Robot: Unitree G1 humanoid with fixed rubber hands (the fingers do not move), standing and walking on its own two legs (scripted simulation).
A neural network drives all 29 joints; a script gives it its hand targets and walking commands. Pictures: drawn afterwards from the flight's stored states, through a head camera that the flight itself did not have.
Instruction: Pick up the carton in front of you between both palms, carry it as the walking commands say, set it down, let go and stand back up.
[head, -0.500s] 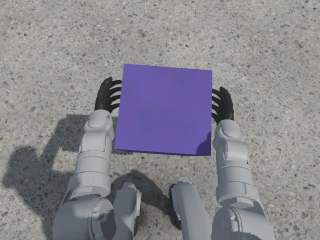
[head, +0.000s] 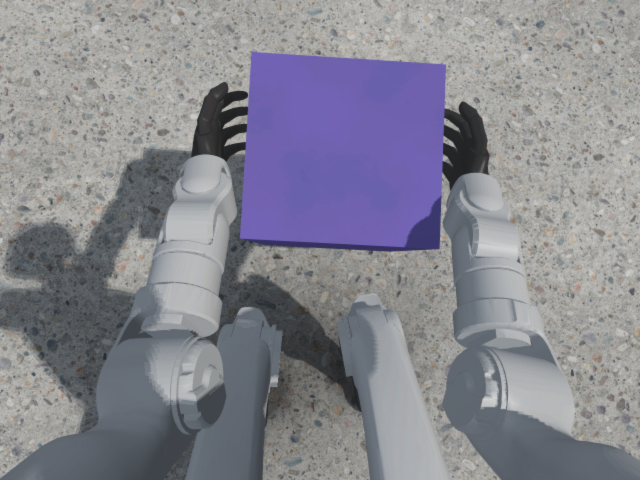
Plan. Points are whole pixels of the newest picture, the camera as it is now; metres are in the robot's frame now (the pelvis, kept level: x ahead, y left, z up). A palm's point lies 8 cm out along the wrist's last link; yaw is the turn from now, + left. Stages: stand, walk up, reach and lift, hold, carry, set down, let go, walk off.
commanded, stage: set down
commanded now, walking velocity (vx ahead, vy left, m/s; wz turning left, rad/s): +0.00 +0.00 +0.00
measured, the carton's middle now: (336, 174) +0.47 -0.06 -0.18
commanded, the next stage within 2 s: none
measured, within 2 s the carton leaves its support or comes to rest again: rests again in 1.14 s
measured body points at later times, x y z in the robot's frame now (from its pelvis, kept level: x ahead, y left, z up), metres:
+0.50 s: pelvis -0.02 -0.01 -0.11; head +0.32 -0.04 +0.18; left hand +0.52 +0.07 -0.26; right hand +0.48 -0.23 -0.26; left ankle +0.08 +0.11 -0.48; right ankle +0.10 -0.13 -0.48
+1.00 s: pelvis -0.02 +0.00 -0.13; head +0.33 -0.02 +0.16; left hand +0.52 +0.08 -0.29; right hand +0.47 -0.23 -0.30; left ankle +0.08 +0.11 -0.48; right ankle +0.10 -0.13 -0.48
